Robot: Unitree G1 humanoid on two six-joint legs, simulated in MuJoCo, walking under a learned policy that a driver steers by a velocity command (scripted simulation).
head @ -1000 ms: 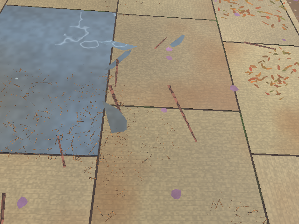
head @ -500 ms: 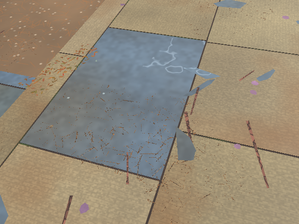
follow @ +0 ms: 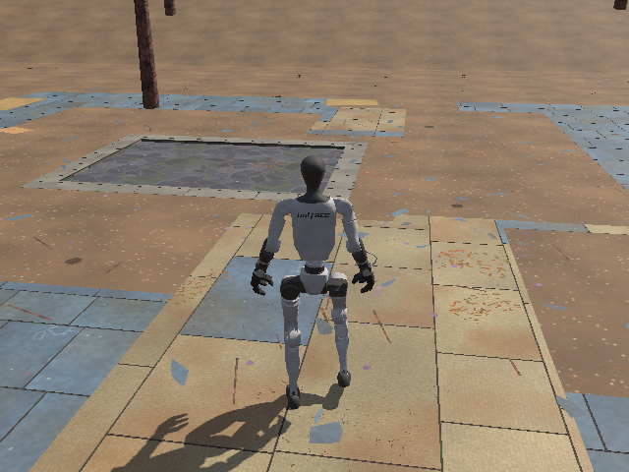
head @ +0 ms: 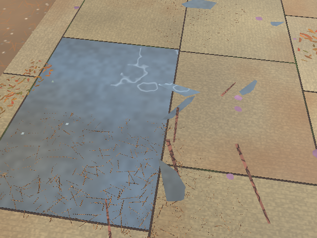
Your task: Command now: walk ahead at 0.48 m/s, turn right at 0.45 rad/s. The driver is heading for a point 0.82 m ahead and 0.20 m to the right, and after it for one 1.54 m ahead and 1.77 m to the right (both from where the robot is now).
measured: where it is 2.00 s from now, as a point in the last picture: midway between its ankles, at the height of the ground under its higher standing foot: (255, 140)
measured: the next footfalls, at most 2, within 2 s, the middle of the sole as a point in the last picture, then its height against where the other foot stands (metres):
right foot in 0.28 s outside the picture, level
left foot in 0.76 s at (172, 203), level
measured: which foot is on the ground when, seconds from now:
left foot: down 0.00-0.30, up 0.32-0.74, down 0.76-1.00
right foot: up 0.00-0.26, down 0.28-0.78, up 0.80-1.00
